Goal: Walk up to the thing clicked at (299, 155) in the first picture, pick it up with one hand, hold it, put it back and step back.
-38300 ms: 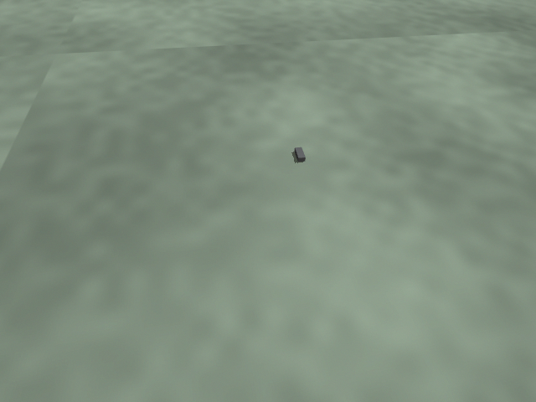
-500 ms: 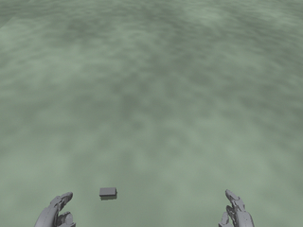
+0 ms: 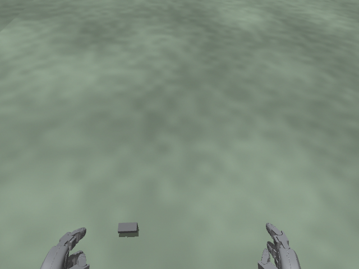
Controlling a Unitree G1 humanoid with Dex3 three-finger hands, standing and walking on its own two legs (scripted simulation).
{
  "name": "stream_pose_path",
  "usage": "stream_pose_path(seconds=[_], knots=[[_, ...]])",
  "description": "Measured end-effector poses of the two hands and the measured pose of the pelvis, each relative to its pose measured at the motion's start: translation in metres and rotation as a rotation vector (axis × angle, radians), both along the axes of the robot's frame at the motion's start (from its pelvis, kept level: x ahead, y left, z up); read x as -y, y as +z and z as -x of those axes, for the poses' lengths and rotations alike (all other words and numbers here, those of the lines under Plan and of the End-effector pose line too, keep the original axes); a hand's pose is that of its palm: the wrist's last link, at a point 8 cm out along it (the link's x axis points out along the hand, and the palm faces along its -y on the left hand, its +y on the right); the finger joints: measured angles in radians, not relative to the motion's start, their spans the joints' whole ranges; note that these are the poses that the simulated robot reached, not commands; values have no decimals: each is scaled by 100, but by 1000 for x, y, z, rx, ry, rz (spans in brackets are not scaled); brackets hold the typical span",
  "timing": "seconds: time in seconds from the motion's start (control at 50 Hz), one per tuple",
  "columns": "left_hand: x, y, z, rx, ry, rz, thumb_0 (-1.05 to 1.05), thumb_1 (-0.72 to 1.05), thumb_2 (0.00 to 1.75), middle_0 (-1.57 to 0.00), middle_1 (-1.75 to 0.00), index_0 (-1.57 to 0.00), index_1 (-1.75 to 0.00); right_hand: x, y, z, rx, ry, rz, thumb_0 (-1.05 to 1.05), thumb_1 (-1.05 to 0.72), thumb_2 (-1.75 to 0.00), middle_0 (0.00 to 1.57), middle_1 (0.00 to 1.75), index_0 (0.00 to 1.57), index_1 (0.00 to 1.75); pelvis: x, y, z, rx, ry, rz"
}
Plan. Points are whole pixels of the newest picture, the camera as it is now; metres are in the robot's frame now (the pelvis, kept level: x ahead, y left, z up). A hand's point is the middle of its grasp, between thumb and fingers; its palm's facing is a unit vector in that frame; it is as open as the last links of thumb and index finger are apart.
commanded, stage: home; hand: left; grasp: from above
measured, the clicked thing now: (127, 227) +0.46 +0.21 -0.70
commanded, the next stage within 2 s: stand in 0.66 s
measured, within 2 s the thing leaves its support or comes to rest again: neither
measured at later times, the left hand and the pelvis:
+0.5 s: hand out of the picture +0.16 +0.18 -0.05, palm faces +0.05 -0.98 -0.19, open 7.4 cm; pelvis +0.00 +0.00 +0.00, yaw +0 degrees
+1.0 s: hand out of the picture +0.12 +0.23 -0.10, palm faces +0.02 -0.94 -0.33, open 7.4 cm; pelvis -0.01 +0.00 +0.03, yaw +0 degrees
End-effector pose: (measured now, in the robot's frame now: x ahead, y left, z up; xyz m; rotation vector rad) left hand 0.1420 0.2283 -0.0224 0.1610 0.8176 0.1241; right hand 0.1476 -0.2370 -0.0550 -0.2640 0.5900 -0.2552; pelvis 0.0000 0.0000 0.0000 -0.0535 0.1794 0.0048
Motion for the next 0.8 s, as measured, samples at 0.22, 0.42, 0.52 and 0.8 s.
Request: stream_pose_path(seconds=[0.22, 0.42, 0.52, 0.8], knots=[[0, 0, -3, 3, -1, -1, 1, 91, 90, -21, -30, -20, -30, 1, -1, 0, -7, -5, -2, 1, -90, -89, 20, 30, 20, 30, 0, 0, -2, 0, -1, -1], [1, 0, 0, 5, -1, -1, 1, 91, 90, -21, -30, -20, -30, 2, 1, 0, 1, -2, 1, 1, -90, -89, 20, 30, 20, 30, 1, 0, 0, 1, 0, 0], [1, 0, 1, 3, 0, 0, 1, 90, 90, -21, -29, -20, -30, 2, 1, 0, 4, -3, 2, 1, -90, -89, 20, 30, 20, 30, 1, 0, 1, 2, 0, 0], [-3, -8, -3, 29, -33, -52, 1, 90, 90, -21, -30, -20, -30, 4, -8, 4, -85, 53, 27, 1, -90, -89, 20, 30, 20, 30, 1, 3, 5, 47, -2, -14]])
